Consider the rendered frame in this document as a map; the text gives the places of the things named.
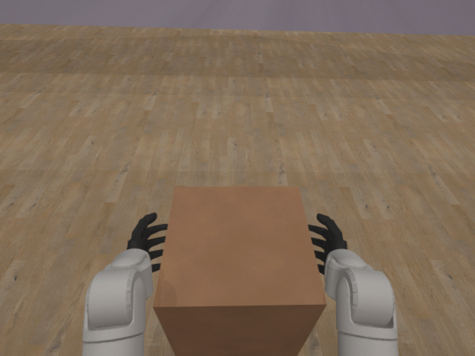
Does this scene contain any right robot forearm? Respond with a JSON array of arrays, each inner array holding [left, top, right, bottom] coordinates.
[[324, 249, 399, 356]]

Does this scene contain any robot right hand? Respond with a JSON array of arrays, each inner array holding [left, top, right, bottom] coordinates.
[[308, 214, 347, 275]]

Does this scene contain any robot left hand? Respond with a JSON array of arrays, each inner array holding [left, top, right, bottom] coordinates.
[[126, 213, 168, 272]]

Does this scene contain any left robot forearm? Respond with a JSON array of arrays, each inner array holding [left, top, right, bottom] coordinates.
[[82, 248, 154, 356]]

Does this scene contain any carton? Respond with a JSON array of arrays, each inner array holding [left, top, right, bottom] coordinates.
[[153, 186, 327, 356]]

